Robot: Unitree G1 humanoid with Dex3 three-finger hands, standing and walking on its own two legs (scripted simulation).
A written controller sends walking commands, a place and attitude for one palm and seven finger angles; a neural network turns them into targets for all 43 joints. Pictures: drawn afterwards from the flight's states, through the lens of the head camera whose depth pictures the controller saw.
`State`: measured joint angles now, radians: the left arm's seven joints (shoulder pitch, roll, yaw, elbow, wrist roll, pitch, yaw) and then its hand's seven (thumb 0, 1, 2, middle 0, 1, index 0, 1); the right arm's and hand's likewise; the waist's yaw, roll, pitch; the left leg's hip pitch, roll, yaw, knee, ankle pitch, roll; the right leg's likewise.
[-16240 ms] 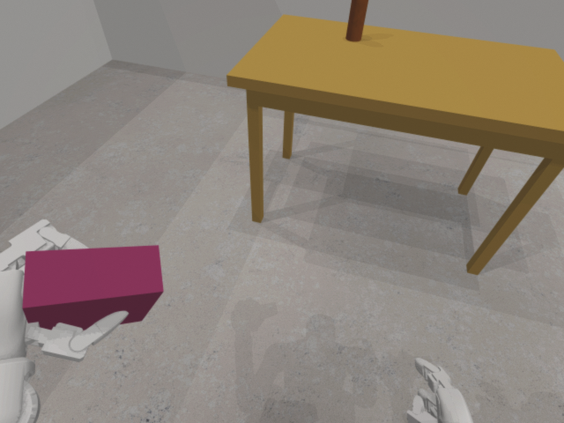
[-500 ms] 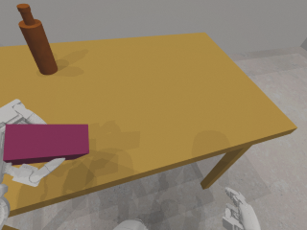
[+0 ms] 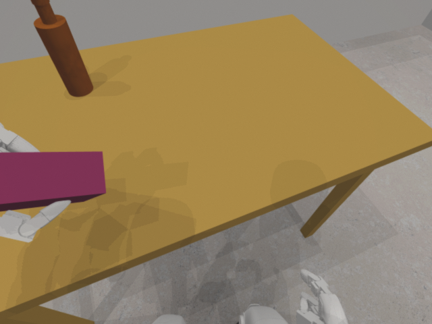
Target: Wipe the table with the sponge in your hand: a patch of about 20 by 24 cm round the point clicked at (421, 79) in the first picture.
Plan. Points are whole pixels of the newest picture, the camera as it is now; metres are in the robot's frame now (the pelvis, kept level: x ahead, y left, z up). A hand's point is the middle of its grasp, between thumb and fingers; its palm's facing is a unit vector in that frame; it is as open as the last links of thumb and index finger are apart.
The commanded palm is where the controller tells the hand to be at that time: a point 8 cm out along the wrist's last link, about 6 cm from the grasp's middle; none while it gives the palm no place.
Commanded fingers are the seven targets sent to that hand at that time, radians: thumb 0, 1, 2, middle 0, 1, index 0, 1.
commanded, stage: come to a stop and stand still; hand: left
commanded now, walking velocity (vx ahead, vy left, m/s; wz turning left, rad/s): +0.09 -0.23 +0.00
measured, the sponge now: (59, 182) +0.27 +0.21 +0.18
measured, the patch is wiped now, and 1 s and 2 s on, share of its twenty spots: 0.00 0.00 0.00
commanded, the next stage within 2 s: look again from close up in 0.22 s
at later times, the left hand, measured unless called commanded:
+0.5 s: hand (18, 234) +0.20 +0.23 +0.18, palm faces +0.31 -0.88 -0.36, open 9.2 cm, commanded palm +0.15 +0.27 +0.21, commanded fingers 0.00 0.10 1.30 -1.20 -1.60 -1.20 -1.60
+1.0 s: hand (31, 199) +0.23 +0.22 +0.20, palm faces +0.33 -0.86 -0.38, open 9.2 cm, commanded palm +0.16 +0.27 +0.21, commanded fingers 0.00 0.10 1.30 -1.20 -1.60 -1.20 -1.60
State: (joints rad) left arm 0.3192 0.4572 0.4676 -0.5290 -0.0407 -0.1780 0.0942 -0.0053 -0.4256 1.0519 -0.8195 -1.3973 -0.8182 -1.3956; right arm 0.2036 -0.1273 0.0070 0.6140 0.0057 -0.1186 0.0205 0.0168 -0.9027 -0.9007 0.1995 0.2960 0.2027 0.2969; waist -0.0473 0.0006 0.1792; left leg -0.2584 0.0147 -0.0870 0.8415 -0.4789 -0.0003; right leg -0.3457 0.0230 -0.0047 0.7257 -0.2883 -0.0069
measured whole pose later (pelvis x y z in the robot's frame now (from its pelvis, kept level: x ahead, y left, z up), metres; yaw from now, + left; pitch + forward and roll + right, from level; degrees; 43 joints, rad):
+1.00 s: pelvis -0.01 -0.01 +0.03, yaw -1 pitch -1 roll -1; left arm 0.39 0.40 0.35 -0.51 -0.04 -0.16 0.11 -0.01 -0.43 1.05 -0.82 -1.40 -0.82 -1.40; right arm 0.24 -0.17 0.02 0.59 0.01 -0.12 -0.02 0.02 -0.90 -0.90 0.20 0.30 0.20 0.30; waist 0.00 -0.03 0.08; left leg -0.20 0.02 -0.04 0.54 -0.31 -0.01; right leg -0.22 0.05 -0.09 0.45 -0.20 -0.05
